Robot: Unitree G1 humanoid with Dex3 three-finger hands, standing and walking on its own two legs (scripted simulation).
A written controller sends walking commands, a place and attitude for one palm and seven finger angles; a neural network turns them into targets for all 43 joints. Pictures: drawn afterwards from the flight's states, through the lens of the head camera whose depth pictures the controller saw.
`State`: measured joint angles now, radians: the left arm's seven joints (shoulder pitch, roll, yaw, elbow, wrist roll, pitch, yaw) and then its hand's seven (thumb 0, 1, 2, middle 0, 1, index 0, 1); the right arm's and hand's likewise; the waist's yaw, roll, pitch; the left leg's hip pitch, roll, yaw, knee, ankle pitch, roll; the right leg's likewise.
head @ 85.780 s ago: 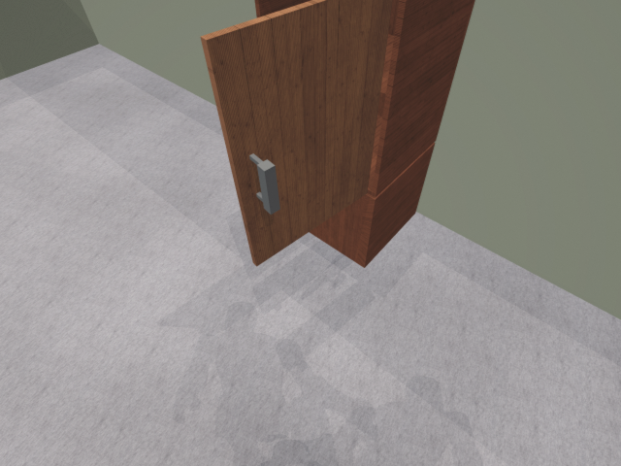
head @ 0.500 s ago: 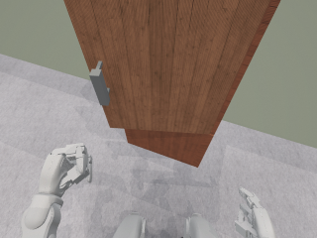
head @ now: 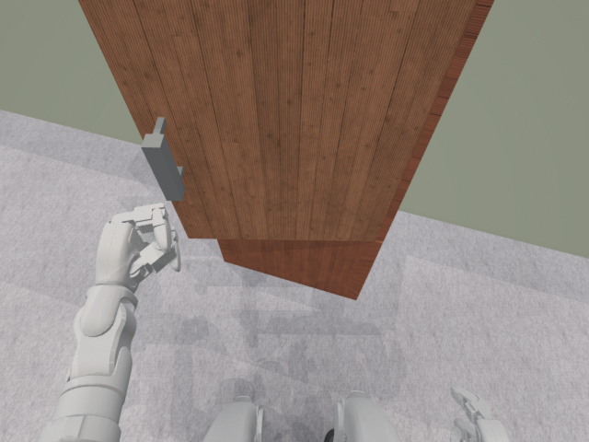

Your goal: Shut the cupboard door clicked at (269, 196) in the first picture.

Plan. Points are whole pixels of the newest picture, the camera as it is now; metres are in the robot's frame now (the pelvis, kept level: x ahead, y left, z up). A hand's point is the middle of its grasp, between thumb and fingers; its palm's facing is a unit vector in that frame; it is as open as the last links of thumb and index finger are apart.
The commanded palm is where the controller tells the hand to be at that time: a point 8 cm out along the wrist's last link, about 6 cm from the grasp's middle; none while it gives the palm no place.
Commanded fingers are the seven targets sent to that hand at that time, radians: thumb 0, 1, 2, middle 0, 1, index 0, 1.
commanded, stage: bring the fist close to the handle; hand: left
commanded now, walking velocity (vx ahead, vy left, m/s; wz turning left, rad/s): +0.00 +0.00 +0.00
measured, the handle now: (168, 159) +0.51 +0.22 +0.04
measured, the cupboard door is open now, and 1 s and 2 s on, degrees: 17 17 4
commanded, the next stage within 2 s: push the door shut along its arc in 0.68 s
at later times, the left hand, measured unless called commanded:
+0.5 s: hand (184, 213) +0.41 +0.17 +0.05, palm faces +0.00 -1.00 -0.03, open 3.1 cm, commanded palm +0.38 +0.22 +0.04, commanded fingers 0.00 0.90 0.90 -1.30 -1.50 -1.30 -1.50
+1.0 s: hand (189, 203) +0.42 +0.16 +0.05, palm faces -0.05 -1.00 -0.05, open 3.1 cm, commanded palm +0.41 +0.22 +0.04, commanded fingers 0.00 0.90 0.90 -1.30 -1.50 -1.30 -1.50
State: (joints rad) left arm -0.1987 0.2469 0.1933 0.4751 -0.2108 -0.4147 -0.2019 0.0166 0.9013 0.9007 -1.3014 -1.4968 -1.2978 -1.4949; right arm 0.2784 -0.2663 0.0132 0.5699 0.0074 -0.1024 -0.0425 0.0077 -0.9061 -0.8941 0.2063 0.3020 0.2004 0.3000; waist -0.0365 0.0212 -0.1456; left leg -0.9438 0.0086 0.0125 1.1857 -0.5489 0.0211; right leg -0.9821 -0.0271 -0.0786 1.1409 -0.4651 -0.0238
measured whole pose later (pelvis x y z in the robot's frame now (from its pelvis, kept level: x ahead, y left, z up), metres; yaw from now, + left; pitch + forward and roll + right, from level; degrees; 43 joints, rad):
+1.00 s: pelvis -0.01 +0.00 +0.00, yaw +0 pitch +19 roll -1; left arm -0.58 0.30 0.25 0.91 -0.15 -0.50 -0.23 0.02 0.90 0.90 -1.30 -1.50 -1.30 -1.50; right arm 0.28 -0.26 0.02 0.61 0.00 -0.04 -0.03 0.00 -0.91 -0.89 0.21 0.30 0.20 0.30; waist -0.08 0.02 -0.14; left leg -1.00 0.01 0.02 1.19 -0.53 0.02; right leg -1.03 -0.03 -0.07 1.14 -0.44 -0.02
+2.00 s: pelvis -0.01 +0.02 -0.03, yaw -3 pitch +29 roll -4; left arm -1.16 0.59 0.32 1.27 -0.05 -0.33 -0.42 0.02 0.90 0.90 -1.30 -1.50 -1.30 -1.50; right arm 0.37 -0.29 0.06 0.62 -0.02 -0.02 -0.01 0.00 -0.91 -0.89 0.21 0.30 0.20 0.30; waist -0.25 0.06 -0.12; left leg -1.27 0.04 0.00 1.34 -0.57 0.04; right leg -1.29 0.00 -0.09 1.23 -0.44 -0.01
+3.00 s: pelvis -0.03 +0.01 -0.05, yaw -2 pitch +31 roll -5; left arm -1.38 0.53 0.28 1.43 0.12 -0.33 0.14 0.04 0.86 1.02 -1.30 -1.50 -1.31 -1.50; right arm 0.42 -0.23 0.07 0.66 -0.11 -0.07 0.09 0.00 -0.91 -0.89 0.21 0.30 0.20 0.30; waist -0.33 0.07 -0.13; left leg -1.40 0.02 -0.04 1.37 -0.52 0.03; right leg -1.39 -0.01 -0.13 1.24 -0.41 -0.02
